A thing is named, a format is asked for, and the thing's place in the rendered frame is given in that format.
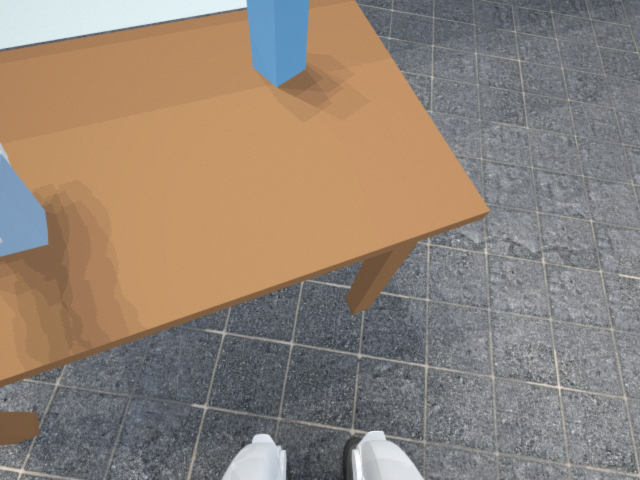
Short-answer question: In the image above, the robot left shin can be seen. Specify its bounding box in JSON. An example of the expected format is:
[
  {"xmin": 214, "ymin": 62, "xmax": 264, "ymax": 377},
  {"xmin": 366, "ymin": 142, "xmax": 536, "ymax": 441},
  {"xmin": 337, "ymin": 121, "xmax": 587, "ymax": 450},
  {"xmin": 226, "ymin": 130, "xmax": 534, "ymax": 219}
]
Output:
[{"xmin": 252, "ymin": 434, "xmax": 277, "ymax": 447}]

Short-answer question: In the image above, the table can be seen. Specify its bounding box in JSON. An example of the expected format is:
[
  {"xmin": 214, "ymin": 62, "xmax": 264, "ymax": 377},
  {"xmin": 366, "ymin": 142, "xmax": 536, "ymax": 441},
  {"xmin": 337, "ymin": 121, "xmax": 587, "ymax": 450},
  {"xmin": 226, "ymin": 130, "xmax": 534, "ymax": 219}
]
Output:
[{"xmin": 0, "ymin": 0, "xmax": 490, "ymax": 445}]

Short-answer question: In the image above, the sponge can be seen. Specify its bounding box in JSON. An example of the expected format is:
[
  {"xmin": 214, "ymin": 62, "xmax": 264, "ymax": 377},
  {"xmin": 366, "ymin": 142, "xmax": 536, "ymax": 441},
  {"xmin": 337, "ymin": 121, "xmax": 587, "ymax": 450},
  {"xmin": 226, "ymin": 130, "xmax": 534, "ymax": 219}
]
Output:
[{"xmin": 0, "ymin": 154, "xmax": 48, "ymax": 257}]

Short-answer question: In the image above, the left robot thigh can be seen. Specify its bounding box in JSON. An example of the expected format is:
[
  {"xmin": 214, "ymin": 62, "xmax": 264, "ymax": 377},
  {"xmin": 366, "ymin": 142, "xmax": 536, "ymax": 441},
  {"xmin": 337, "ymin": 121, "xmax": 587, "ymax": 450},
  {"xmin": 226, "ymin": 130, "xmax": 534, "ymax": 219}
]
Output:
[{"xmin": 222, "ymin": 442, "xmax": 286, "ymax": 480}]

